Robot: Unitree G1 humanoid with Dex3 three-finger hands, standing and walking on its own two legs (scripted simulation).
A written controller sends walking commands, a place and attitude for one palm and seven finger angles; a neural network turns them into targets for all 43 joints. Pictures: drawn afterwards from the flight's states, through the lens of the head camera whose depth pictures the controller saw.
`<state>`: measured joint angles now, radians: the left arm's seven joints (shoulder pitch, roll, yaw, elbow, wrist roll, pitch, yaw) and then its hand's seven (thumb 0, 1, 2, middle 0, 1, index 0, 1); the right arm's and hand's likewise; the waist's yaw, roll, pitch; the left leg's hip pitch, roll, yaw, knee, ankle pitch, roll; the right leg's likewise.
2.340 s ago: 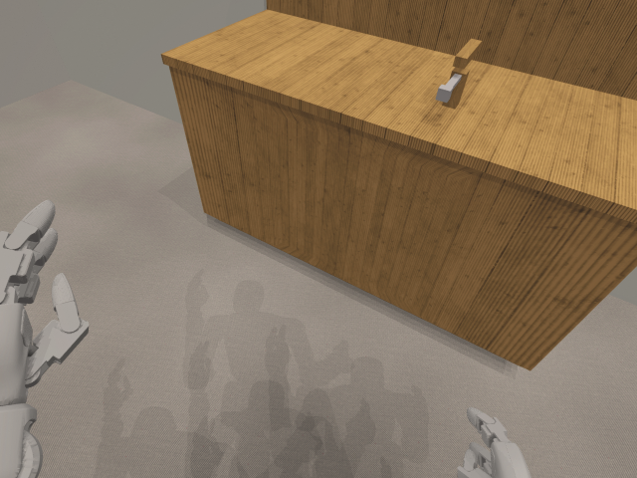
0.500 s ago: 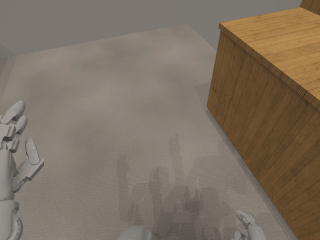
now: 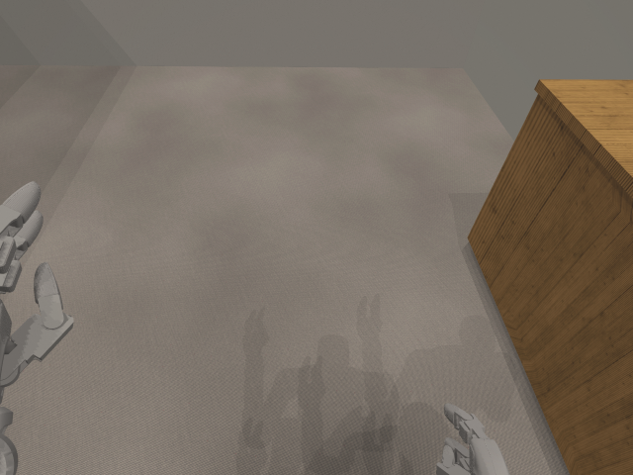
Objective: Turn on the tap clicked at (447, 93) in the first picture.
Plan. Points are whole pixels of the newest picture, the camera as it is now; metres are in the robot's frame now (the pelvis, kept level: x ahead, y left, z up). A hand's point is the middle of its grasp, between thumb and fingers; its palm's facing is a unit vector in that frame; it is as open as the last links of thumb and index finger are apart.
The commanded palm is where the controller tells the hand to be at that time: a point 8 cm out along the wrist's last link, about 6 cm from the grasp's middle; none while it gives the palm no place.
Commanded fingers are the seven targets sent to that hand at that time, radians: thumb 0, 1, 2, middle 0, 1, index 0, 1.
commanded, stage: walk to a spot facing it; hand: left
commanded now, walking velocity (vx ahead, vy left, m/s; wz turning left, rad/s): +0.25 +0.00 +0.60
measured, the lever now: out of the picture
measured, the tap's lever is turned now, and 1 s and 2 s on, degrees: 0 0 0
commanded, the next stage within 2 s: turn to face it in 0.86 s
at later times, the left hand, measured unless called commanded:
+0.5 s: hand out of the picture +0.14 +0.32 +0.18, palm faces +0.67 -0.65 -0.35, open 7.4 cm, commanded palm +0.08 +0.34 +0.18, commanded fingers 0.00 0.90 0.90 -0.20 -0.30 -0.20 -0.30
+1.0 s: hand out of the picture +0.20 +0.32 +0.16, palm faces +0.68 -0.62 -0.40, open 7.4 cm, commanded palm +0.12 +0.34 +0.18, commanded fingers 0.00 0.90 0.90 -0.20 -0.30 -0.20 -0.30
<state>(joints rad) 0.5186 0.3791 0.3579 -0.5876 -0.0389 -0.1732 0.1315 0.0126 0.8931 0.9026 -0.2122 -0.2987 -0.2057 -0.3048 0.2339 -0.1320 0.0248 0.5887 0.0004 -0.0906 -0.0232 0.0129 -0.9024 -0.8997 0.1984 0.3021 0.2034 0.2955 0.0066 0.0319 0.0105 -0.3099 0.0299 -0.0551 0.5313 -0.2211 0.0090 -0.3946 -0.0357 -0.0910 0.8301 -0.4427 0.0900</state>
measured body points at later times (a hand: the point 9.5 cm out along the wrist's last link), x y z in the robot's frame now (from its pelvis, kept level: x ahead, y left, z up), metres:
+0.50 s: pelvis +0.00 +0.02 -0.02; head +0.02 +0.04 +0.43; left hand +0.10 +0.35 +0.19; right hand +0.24 -0.19 -0.09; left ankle +0.01 +0.14 -0.74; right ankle -0.01 -0.13 -0.70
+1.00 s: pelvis +0.09 +0.02 +0.00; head +0.11 +0.01 +0.45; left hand +0.16 +0.35 +0.18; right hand +0.33 -0.14 -0.11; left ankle +0.05 +0.15 -0.67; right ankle +0.13 -0.06 -0.74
